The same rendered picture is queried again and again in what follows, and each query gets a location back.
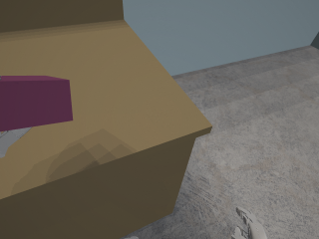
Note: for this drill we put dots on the robot left hand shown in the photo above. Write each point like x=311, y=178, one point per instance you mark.
x=8, y=137

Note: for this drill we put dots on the table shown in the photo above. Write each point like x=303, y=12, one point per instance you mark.
x=119, y=164

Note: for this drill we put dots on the sponge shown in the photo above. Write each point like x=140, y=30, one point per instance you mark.
x=27, y=101

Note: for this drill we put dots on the robot right hand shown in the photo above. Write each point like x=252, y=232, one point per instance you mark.
x=254, y=229

